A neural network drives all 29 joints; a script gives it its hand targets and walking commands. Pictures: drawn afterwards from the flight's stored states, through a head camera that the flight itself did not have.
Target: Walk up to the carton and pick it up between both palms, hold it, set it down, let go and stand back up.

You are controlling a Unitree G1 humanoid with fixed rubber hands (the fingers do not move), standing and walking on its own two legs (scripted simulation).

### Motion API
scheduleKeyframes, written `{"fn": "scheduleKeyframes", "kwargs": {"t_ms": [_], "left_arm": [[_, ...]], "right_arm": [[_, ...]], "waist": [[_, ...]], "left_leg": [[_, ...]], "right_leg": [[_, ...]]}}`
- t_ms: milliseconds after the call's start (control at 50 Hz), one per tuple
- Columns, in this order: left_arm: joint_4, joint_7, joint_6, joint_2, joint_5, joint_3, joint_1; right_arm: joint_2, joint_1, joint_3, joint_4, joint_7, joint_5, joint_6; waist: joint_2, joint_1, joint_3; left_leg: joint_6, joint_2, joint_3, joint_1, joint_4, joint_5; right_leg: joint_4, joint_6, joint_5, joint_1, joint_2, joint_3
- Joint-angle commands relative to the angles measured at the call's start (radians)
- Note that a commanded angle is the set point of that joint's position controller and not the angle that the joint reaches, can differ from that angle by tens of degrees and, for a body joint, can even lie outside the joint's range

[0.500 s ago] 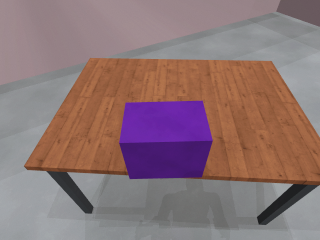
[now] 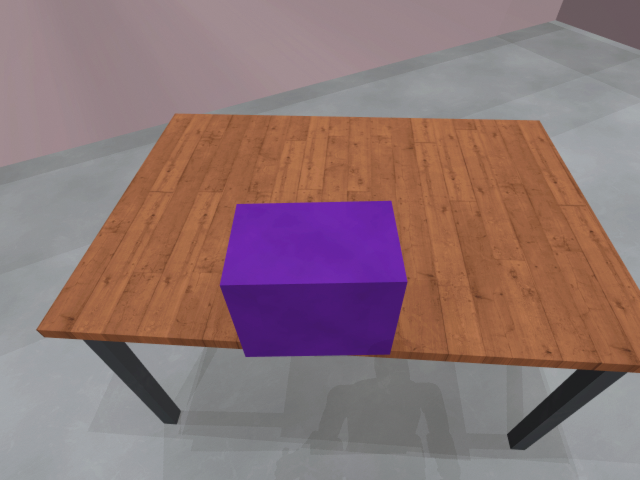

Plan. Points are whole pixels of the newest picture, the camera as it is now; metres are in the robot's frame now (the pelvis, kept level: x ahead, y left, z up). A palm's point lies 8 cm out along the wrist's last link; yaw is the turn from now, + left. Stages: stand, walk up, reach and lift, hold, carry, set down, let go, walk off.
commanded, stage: stand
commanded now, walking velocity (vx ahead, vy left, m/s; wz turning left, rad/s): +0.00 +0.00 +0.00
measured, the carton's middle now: (315, 281) +0.43 +0.02 -0.05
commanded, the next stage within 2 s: none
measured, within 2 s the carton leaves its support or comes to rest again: neither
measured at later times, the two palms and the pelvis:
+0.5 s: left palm out of the picture +0.02 +0.22 -0.14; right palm out of the picture +0.00 -0.24 -0.15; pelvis +0.02 -0.01 +0.00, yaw +1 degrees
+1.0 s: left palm out of the picture +0.02 +0.22 -0.14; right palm out of the picture +0.01 -0.23 -0.15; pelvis +0.03 -0.01 +0.00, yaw +1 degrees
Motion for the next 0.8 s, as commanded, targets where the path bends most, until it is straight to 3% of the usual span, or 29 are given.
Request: {"fn": "scheduleKeyframes", "kwargs": {"t_ms": [0, 780], "left_arm": [[-0.028, 0.005, -0.009, 0.118, 0.000, 0.024, 0.054], [-0.003, 0.016, -0.011, 0.084, 0.002, 0.027, 0.086]], "right_arm": [[-0.105, 0.083, -0.014, -0.005, -0.006, 0.000, -0.007], [-0.085, 0.067, 0.002, 0.069, -0.027, 0.004, -0.005]], "waist": [[-0.020, -0.001, 0.077], [-0.007, -0.003, 0.057]], "left_leg": [[0.013, 0.102, -0.107, -0.028, -0.084, 0.035], [-0.005, 0.121, -0.100, -0.030, -0.071, 0.098]], "right_leg": [[-0.144, 0.036, -0.012, -0.079, -0.151, 0.162], [-0.144, 0.064, 0.233, 0.035, -0.159, 0.141]]}}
